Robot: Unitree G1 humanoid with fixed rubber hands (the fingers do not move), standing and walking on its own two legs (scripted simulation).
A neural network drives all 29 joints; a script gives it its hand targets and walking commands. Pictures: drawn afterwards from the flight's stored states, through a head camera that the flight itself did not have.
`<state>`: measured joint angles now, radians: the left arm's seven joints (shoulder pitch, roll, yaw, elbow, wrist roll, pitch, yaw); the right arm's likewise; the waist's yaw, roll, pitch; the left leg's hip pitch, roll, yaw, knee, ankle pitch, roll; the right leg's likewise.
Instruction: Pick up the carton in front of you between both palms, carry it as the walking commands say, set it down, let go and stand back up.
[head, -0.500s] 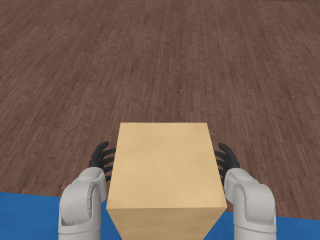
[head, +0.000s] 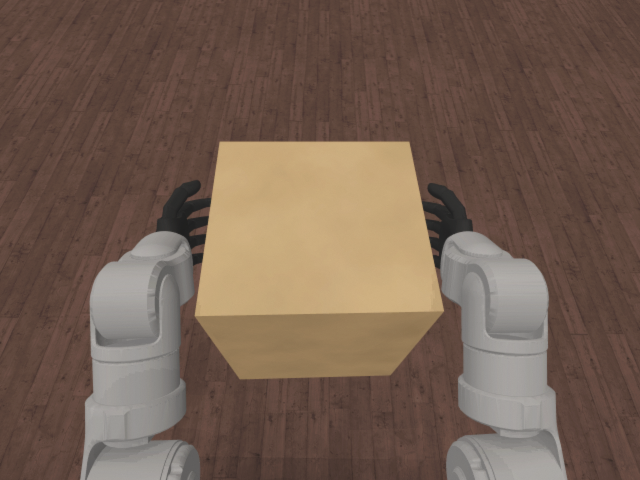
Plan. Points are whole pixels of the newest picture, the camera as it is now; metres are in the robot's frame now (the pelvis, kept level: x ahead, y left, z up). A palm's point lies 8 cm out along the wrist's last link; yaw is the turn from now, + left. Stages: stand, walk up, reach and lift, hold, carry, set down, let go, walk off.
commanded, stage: carry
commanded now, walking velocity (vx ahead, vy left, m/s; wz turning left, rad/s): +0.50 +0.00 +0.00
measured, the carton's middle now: (315, 273) +0.37 +0.00 +0.08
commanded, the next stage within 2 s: none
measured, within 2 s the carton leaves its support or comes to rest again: neither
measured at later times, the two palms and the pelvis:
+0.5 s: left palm (211, 72) +0.71 +0.15 +0.16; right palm (386, 67) +0.74 -0.15 +0.16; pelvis +0.33 -0.03 +0.04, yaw +1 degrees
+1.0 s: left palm out of the picture +1.07 +0.11 +0.24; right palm out of the picture +1.03 -0.18 +0.23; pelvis +0.66 +0.01 +0.09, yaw -1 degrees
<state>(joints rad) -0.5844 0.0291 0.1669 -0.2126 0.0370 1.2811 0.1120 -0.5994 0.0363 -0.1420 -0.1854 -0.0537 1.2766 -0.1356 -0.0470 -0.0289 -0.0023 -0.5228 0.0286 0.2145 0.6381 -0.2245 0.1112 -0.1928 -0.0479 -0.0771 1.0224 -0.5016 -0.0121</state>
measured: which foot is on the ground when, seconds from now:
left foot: down 0.00-0.38, up 0.40-0.70, down 0.72-1.00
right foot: up 0.00-0.34, down 0.36-0.74, up 0.76-1.00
